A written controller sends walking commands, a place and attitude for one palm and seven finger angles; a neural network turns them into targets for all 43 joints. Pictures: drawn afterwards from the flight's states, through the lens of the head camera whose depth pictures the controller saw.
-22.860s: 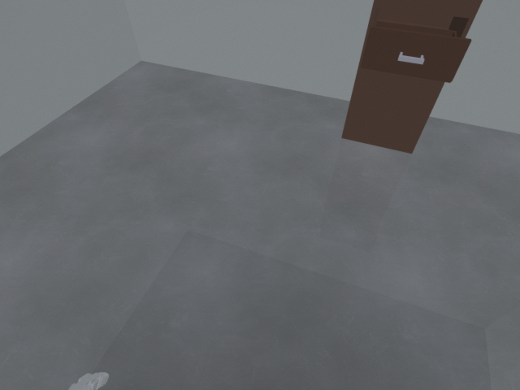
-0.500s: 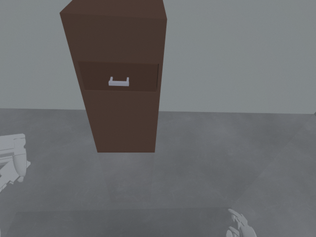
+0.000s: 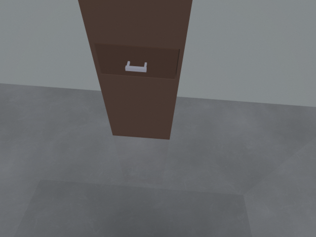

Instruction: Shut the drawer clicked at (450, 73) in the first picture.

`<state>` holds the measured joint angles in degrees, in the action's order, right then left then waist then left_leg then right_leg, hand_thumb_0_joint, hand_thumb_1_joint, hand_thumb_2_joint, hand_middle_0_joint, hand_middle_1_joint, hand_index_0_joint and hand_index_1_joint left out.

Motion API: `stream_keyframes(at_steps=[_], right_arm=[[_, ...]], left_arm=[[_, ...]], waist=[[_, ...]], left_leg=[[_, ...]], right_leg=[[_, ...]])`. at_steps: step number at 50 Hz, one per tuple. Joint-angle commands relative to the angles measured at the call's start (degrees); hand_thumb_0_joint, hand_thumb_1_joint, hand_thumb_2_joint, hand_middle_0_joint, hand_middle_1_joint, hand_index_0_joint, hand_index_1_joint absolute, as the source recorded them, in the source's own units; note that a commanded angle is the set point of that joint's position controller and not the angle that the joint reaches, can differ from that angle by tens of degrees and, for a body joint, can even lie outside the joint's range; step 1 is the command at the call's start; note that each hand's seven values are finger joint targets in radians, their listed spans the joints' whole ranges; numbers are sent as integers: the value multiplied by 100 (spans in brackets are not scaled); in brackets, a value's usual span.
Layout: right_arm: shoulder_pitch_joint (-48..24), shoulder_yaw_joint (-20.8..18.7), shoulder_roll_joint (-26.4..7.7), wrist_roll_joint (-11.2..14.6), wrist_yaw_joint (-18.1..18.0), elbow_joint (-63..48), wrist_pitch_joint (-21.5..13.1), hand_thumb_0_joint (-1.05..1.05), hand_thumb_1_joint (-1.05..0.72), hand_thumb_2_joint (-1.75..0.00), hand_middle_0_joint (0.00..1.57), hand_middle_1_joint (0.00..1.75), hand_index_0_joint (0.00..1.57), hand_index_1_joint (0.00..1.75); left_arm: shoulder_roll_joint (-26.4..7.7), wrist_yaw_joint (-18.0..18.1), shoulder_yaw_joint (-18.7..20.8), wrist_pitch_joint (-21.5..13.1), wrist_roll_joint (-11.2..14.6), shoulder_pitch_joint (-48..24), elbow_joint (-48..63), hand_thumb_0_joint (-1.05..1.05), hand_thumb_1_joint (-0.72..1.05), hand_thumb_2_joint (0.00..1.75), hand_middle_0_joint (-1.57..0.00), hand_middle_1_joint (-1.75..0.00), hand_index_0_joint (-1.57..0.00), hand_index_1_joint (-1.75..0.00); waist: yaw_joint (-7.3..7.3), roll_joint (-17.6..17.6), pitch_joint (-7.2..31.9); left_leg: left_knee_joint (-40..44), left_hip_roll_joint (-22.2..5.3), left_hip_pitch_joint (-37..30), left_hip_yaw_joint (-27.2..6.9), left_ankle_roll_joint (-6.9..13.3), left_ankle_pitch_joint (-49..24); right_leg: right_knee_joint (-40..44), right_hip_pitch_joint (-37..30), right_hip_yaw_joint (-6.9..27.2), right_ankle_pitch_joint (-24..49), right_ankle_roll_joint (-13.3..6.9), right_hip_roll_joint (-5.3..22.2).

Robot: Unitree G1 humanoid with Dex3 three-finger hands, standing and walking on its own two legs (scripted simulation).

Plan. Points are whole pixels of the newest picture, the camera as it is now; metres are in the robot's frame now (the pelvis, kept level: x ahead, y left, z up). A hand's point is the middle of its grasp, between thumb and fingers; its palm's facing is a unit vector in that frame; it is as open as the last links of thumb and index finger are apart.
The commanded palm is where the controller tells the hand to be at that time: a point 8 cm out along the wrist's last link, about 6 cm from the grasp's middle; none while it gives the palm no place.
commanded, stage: let the arm hang, fingers relaxed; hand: left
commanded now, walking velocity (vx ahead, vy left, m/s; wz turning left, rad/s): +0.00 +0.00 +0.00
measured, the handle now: (136, 66) +0.84 +0.15 -0.09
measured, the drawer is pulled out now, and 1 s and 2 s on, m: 0.00 0.00 0.00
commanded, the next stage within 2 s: look to check the result in 0.66 s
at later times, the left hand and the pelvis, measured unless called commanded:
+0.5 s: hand out of the picture +0.01 +0.17 -0.17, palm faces +0.00 -0.98 -0.19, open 7.3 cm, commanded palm none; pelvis +0.01 +0.01 +0.01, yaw -1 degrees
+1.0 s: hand out of the picture -0.01 +0.15 -0.17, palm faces +0.03 -0.98 -0.17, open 7.4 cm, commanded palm none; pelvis +0.01 +0.00 +0.01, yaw -1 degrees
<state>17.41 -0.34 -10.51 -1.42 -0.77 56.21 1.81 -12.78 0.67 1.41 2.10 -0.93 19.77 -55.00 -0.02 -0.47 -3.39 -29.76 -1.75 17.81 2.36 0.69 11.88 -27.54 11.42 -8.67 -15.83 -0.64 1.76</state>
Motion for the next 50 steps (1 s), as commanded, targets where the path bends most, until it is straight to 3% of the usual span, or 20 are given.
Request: stream_keyframes(at_steps=[1,8,15,21,50], right_arm=[[144,-130,-538,46,-67,-99,-192,0,-90,-90,20,30,20,30],[248,-97,-399,58,-91,338,-180,0,-90,-90,20,30,20,30],[281,-84,-241,40,-96,634,-165,0,-90,-90,20,30,20,30],[369,-90,-160,26,-109,754,-182,0,-90,-90,20,30,20,30],[517,-119,106,48,-159,910,-183,0,-90,-90,20,30,20,30]], left_arm=[[-413,35,15,-244,50,16,-61,0,90,90,-48,-60,-48,-60],[-279,91,-38,-237,44,96,-651,0,90,90,-20,-30,-20,-30],[-157,127,-35,-217,41,83,-912,0,90,90,-20,-30,-20,-30],[-85,138,2,-226,43,63,-976,0,90,90,-20,-30,-20,-30],[150,186,31,-274,50,242,-1095,0,90,90,-20,-30,-20,-30]], waist=[[-46,306,524],[-45,1,1],[-32,-33,-330],[-23,149,-232],[-48,89,-264]], left_leg=[[748,-475,-603,-514,168,-530],[963,-470,-671,-414,166,-583],[1143,-418,-583,-407,149,-228],[1171,-396,-535,-381,129,-173],[907,-403,-721,-250,115,-649]], right_leg=[[721,-113,603,457,-177,523],[860,54,550,306,-132,531],[898,171,582,13,-120,514],[868,40,601,43,-126,494],[967,79,629,315,-167,509]])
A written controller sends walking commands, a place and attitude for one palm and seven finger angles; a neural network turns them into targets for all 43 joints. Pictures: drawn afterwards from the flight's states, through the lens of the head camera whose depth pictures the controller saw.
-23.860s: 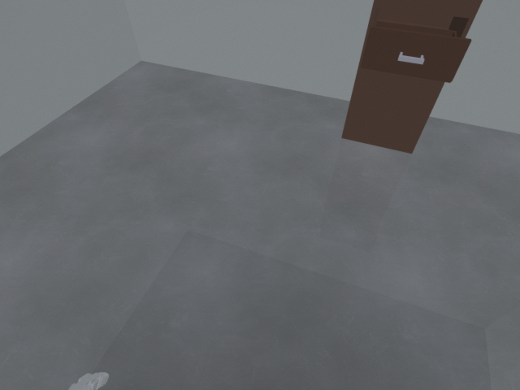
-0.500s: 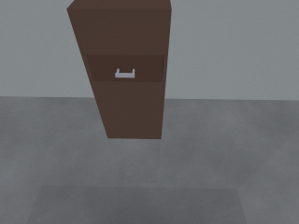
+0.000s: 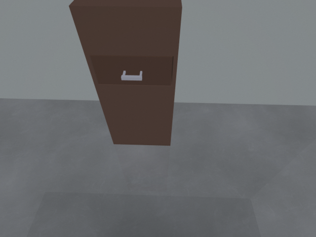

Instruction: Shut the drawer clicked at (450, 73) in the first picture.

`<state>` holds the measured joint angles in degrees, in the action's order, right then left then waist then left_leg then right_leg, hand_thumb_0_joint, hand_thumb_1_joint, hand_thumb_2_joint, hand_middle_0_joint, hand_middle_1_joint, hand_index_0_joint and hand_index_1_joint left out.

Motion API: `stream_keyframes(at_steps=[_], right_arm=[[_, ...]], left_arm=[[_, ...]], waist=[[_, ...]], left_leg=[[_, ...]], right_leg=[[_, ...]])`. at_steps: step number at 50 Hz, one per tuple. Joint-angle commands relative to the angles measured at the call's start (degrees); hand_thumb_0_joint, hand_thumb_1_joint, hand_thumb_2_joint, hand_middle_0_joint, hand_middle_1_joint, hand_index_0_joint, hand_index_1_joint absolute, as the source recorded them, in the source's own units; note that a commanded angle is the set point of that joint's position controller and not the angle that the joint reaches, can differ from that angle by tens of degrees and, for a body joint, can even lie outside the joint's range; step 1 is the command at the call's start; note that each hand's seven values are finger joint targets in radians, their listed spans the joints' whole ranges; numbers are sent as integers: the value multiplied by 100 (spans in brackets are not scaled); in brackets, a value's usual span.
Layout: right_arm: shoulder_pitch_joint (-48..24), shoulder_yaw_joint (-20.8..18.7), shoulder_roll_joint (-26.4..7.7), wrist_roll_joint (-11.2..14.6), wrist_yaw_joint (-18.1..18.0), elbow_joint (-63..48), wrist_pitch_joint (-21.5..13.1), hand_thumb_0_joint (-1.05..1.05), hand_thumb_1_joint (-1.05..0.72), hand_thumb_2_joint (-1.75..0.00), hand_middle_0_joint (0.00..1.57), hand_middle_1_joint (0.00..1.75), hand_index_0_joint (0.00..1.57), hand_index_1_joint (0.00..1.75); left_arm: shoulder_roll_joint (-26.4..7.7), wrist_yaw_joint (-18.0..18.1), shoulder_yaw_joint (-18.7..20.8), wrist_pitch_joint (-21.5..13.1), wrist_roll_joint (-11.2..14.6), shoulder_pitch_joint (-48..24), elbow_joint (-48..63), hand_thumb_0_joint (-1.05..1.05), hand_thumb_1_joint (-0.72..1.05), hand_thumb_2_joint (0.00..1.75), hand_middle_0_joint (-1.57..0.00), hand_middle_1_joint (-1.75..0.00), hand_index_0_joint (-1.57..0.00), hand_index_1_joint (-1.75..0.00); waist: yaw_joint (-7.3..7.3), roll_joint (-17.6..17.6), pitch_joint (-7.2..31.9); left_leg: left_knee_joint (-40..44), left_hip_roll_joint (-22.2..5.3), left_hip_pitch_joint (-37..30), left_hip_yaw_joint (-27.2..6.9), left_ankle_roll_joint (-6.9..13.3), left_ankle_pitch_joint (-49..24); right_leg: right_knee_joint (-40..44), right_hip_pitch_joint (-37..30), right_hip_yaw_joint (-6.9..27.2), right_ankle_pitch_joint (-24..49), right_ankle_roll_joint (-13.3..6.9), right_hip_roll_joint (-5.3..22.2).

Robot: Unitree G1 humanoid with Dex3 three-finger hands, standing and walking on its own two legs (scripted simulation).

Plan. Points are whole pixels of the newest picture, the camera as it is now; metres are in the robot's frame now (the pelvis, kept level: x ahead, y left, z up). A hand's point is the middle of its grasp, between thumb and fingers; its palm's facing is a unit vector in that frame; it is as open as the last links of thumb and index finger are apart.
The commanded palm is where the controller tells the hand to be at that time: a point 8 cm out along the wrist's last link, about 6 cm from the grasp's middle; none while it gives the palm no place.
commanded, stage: look to check the result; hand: left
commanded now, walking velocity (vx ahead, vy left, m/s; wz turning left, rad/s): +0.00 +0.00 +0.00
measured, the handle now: (132, 75) +0.83 +0.17 -0.10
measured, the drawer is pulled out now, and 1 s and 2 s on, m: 0.00 0.00 0.00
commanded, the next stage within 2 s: stand and wait in 0.26 s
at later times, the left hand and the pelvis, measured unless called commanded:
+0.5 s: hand out of the picture -0.01 +0.15 -0.17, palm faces +0.04 -0.98 -0.18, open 7.4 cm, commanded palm none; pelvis +0.01 -0.01 +0.00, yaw +0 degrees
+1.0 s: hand out of the picture +0.00 +0.15 -0.17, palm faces +0.04 -0.98 -0.18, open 7.4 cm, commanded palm none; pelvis +0.02 -0.01 +0.00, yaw +0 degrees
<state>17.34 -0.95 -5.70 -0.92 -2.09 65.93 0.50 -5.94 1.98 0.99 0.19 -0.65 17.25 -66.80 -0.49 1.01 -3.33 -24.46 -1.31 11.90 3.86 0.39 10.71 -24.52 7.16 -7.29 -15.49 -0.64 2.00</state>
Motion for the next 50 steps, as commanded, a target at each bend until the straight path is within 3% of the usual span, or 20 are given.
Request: stream_keyframes(at_steps=[1,50], right_arm=[[522,-61,-376,0,-24,-72,-45,0,-90,-90,20,30,20,30],[382,-34,-501,-2,-48,-31,-79,0,-90,-90,20,30,20,30]], left_arm=[[-548,55,69,-84,22,499,85,0,90,90,-20,-30,-20,-30],[-621,49,99,-120,30,440,129,0,90,90,-20,-30,-20,-30]], waist=[[-5,-89,-293],[19,-90,-207]], left_leg=[[374,-443,-126,-391,139,-472],[390,-488,-283,-371,103,-876]], right_leg=[[688,524,478,235,-165,489],[740,246,479,786,-161,492]])
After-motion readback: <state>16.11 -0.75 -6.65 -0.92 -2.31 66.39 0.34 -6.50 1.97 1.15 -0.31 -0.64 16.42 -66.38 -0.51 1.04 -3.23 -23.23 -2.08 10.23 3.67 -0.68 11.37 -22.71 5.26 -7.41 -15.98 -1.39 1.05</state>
